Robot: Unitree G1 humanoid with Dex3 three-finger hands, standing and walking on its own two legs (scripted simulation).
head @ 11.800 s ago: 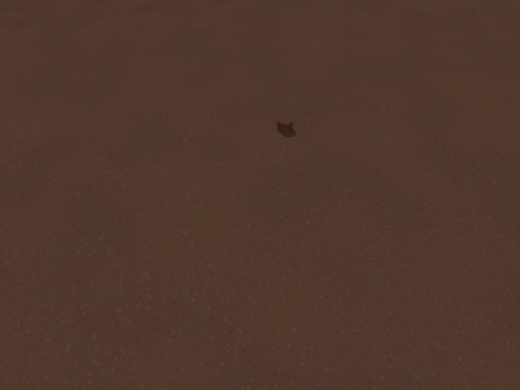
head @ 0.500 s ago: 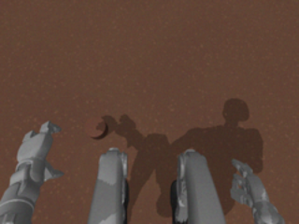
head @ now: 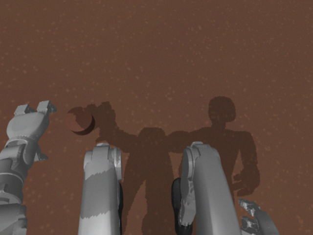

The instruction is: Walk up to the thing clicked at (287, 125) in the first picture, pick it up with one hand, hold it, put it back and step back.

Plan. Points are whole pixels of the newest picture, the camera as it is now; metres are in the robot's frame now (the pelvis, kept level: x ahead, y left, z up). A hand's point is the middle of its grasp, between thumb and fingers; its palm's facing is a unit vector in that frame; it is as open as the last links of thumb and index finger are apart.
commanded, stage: rise first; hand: left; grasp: from above
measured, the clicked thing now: (80, 121) +0.45 +0.28 -0.34
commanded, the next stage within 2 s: approach in 0.92 s
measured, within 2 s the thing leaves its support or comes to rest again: neither
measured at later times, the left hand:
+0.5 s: hand (51, 127) +0.38 +0.32 -0.20, palm faces -0.46 -0.08 -0.88, open 14.2 cm
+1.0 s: hand (57, 124) +0.40 +0.31 -0.22, palm faces -0.44 -0.08 -0.90, open 14.2 cm
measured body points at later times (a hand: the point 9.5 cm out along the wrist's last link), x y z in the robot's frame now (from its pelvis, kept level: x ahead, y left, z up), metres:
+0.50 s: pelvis +0.01 +0.00 -0.03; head +0.23 +0.06 +0.35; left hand +0.40 +0.32 -0.15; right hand +0.12 -0.28 -0.16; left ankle +0.09 +0.12 -0.34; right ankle +0.11 -0.13 -0.34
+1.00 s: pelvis +0.01 +0.00 -0.05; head +0.24 +0.06 +0.33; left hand +0.42 +0.32 -0.17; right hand +0.11 -0.28 -0.17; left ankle +0.09 +0.12 -0.34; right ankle +0.11 -0.13 -0.34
